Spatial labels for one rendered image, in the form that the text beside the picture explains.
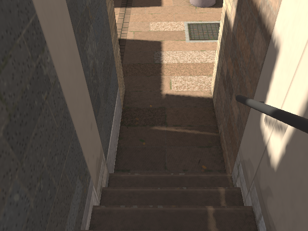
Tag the stairs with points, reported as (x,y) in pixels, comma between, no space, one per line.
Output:
(171,219)

